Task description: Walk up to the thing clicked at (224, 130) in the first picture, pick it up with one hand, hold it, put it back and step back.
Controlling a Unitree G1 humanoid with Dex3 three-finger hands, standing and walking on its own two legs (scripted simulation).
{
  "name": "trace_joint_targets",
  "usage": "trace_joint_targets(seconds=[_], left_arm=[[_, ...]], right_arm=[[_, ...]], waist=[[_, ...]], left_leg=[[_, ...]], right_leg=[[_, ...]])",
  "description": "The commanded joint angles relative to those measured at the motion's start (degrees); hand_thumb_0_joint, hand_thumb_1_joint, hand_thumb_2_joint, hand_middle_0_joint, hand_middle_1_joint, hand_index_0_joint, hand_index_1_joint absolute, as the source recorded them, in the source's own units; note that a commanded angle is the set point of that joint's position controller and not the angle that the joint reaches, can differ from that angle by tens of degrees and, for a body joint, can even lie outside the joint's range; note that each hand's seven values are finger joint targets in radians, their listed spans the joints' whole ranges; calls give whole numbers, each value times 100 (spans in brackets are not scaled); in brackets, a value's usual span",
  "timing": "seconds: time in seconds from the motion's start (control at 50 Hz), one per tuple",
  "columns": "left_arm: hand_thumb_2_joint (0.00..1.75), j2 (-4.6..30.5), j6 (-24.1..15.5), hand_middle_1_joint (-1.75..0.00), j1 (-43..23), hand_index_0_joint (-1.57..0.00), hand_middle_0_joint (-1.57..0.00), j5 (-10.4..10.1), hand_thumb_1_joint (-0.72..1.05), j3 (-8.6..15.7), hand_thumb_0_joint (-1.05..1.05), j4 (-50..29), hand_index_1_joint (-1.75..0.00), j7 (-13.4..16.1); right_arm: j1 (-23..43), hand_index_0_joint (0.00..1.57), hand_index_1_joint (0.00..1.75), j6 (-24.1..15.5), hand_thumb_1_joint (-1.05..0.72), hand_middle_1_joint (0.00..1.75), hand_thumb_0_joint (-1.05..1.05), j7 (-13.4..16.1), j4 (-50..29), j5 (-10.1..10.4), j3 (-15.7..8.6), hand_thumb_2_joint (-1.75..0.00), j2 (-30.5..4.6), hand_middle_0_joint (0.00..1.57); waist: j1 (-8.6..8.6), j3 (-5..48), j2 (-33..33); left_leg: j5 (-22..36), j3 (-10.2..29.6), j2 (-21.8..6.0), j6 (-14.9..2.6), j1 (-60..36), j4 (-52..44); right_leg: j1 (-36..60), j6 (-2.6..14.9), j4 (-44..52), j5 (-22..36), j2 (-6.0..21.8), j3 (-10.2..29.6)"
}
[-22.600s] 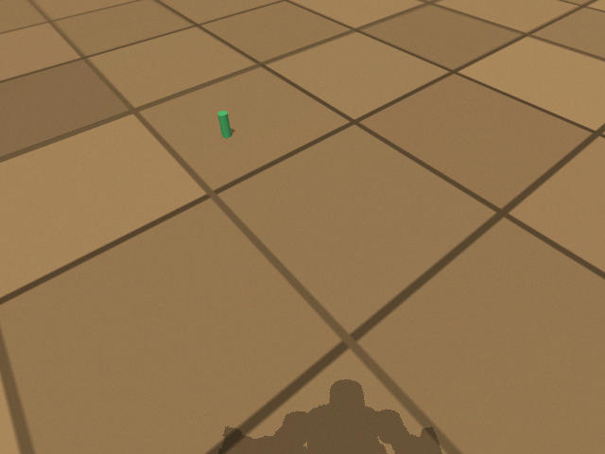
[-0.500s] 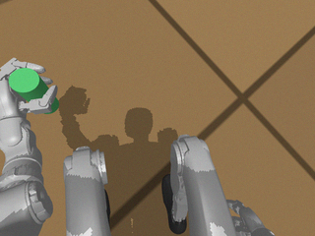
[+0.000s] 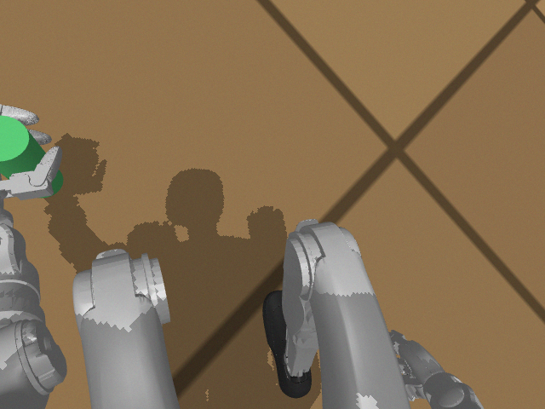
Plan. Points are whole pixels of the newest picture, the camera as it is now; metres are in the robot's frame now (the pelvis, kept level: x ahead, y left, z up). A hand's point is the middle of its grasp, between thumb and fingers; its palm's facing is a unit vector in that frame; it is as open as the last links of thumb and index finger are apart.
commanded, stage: crouch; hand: left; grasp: from the side
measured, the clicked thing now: (24, 162) +0.45 +0.28 -0.11
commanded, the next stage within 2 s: lower in 0.08 s
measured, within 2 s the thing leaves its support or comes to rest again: rests again in 1.64 s
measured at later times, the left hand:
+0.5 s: hand (46, 169) +0.45 +0.26 -0.14, palm faces +0.27 -0.96 -0.01, open 7.3 cm
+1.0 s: hand (57, 174) +0.46 +0.26 -0.18, palm faces +0.28 -0.96 -0.01, open 7.3 cm
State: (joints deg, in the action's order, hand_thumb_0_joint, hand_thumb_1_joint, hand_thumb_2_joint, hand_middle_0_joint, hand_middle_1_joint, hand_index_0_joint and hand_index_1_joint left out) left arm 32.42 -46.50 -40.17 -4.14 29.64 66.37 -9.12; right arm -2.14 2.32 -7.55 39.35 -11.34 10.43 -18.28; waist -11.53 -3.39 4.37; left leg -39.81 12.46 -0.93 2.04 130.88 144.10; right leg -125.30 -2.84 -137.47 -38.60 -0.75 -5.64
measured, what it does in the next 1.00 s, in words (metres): stands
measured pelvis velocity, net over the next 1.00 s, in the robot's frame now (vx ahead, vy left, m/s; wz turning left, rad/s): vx -0.01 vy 0.01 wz -0.09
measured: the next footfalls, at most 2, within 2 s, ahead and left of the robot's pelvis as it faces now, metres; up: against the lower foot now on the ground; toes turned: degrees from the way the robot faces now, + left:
none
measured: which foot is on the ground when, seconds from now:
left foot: down 0.00-1.00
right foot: down 0.00-1.00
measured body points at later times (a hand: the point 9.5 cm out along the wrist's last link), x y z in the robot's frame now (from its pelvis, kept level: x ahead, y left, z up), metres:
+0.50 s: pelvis +0.00 +0.00 -0.01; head +0.23 +0.12 +0.35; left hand +0.43 +0.32 -0.13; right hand +0.12 -0.27 -0.09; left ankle +0.08 +0.13 -0.27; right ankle +0.11 -0.13 -0.27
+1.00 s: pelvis -0.01 +0.01 -0.02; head +0.24 +0.16 +0.32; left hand +0.44 +0.31 -0.17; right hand +0.11 -0.26 -0.07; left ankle +0.08 +0.13 -0.27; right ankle +0.11 -0.13 -0.27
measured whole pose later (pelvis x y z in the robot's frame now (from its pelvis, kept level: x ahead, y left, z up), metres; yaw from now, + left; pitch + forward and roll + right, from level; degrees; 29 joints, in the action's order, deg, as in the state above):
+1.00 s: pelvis -0.01 +0.01 -0.02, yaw -5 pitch +16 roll -16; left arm 46.5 -59.2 -40.9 -3.7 30.4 81.9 -2.3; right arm 7.1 3.0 -8.4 33.3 -19.2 26.3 -21.1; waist -16.3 -15.4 12.8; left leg -41.0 20.5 -0.6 1.8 128.5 151.4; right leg -120.2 -4.6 -138.5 -36.8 -3.3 -11.4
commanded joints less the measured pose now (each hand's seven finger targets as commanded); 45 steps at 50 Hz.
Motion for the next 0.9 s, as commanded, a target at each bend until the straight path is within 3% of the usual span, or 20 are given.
trace_joint_targets(seconds=[0.0, 0.02, 0.06, 0.08, 0.16, 0.2, 0.24, 0.26, 0.32, 0.34, 0.4, 0.5, 0.54, 0.66, 0.8, 0.88], left_arm=[[123, 1177, -478, -133, -1576, -126, -125, -76, 49, 51, 0, -994, -132, 23], [125, 1259, -486, -134, -1444, -126, -126, -58, 50, 125, 0, -961, -134, 42], [125, 1305, -524, -134, -1618, -128, -127, -62, 48, 86, 0, -1035, -134, 86], [125, 1328, -531, -134, -1459, -127, -127, -72, 49, 184, 0, -979, -134, 105], [126, 1360, -570, -135, -1413, -129, -128, -71, 53, 130, 0, -983, -135, 109], [123, 1436, -574, -140, -1350, -133, -131, -45, 42, 135, 0, -790, -139, 126], [122, 1226, -616, -138, -1275, -132, -130, -115, 43, 13, 0, -472, -137, 125], [123, 1254, -661, -139, -1271, -132, -131, -156, 43, 62, 0, -400, -138, 153], [121, 1591, -840, -137, -1316, -131, -129, -177, 44, 263, 0, -323, -136, 214], [122, 1532, -886, -139, -1369, -132, -130, -150, 45, 140, 0, -189, -137, 214], [120, 1929, -1084, -136, -1512, -131, -129, -78, 42, 259, 0, -179, -135, 251], [118, 1969, -1276, -134, -1340, -130, -128, -136, 45, 316, 0, 170, -133, 262], [118, 2144, -1356, -132, -1449, -127, -125, -113, 44, 317, 0, 147, -131, 272], [118, 2126, -1470, -132, -1412, -126, -124, -105, 41, 207, 0, 325, -131, 348], [120, 2378, -1589, -134, -1345, -126, -124, -29, 40, 233, 0, 600, -133, 580], [120, 2375, -1661, -134, -1384, -126, -125, 26, 41, 123, 0, 692, -133, 674]], right_arm=[[-651, 20, 30, 43, -91, 30, 0, 82, -156, -37, -419, -91, -1597, 20], [-637, 20, 30, 47, -91, 30, 0, 77, -169, -55, -408, -91, -1615, 20], [-595, 20, 30, 63, -91, 30, 0, 71, -195, -86, -361, -91, -1626, 20], [-597, 20, 30, 64, -91, 30, 0, 71, -189, -101, -335, -91, -1635, 20], [-542, 20, 30, 92, -91, 30, 0, 51, -225, -133, -276, -91, -1701, 20], [-498, 20, 30, 105, -92, 30, 0, 49, -244, -133, -240, -91, -1729, 20], [-389, 20, 30, 92, -92, 30, 0, 40, -284, -156, -151, -91, -1750, 20], [-356, 20, 30, 77, -92, 30, 0, 36, -289, -172, -97, -91, -1759, 20], [-250, 20, 30, 68, -92, 30, 0, 30, -356, -237, 40, -91, -1798, 20], [-228, 20, 30, 71, -91, 30, 0, 24, -379, -276, 92, -90, -1829, 20], [-58, 20, 30, 75, -92, 30, 0, 39, -442, -352, 200, -91, -1883, 20], [105, 20, 30, 48, -92, 30, 0, 35, -480, -458, 394, -91, -1980, 20], [137, 20, 30, 59, -92, 30, 0, 41, -496, -509, 475, -91, -2026, 20], [231, 20, 30, 77, -92, 30, 0, 46, -501, -614, 640, -91, -2130, 20], [381, 20, 30, 117, -91, 30, 0, 45, -581, -729, 822, -90, -2194, 20], [499, 20, 30, 127, -91, 30, 0, 37, -608, -776, 903, -90, -2238, 20]], waist=[[-177, 3611, -1881], [-129, 3602, -1862], [-208, 3597, -1829], [-149, 3586, -1805], [-215, 3543, -1941], [-260, 3416, -1959], [-402, 3148, -1693], [-408, 3089, -1584], [-384, 3167, -1628], [-505, 3101, -1625], [-497, 3059, -1811], [-584, 2845, -1967], [-624, 2852, -2101], [-786, 2692, -2144], [-864, 2448, -2111], [-961, 2301, -2187]], left_leg=[[767, -535, -107, -160, -2521, -1577], [776, -552, -111, -159, -2495, -1556], [674, -541, -107, -184, -2314, -1470], [726, -529, -107, -175, -2382, -1479], [831, -466, -127, -140, -2504, -1479], [735, -439, -134, -135, -2505, -1476], [601, -411, -127, -174, -2212, -1359], [614, -395, -128, -192, -2153, -1300], [749, -350, -145, -175, -2268, -1240], [731, -313, -151, -177, -2266, -1214], [644, -302, -179, -163, -2289, -1176], [620, -200, -206, -113, -2440, -1179], [746, -174, -218, -90, -2510, -1152], [921, -30, -248, -59, -2653, -1115], [873, 72, -277, -61, -2589, -1072], [776, 152, -298, -42, -2625, -1098]], right_leg=[[1793, 417, 1138, 1065, -182, -592], [1849, 419, 1136, 1066, -195, -584], [1966, 396, 1158, 1033, -209, -580], [1956, 394, 1138, 1077, -202, -605], [1941, 403, 1078, 1143, -214, -668], [1823, 416, 1077, 1074, -219, -690], [1856, 394, 1091, 1028, -240, -717], [1911, 377, 1101, 1065, -251, -732], [2068, 361, 1063, 1140, -270, -764], [2068, 343, 1056, 1155, -273, -794], [2118, 352, 1026, 1098, -294, -796], [2054, 364, 959, 1110, -317, -916], [2144, 359, 926, 1223, -323, -940], [2175, 335, 850, 1410, -336, -1072], [2228, 308, 877, 1401, -375, -1162], [2164, 304, 833, 1344, -395, -1246]])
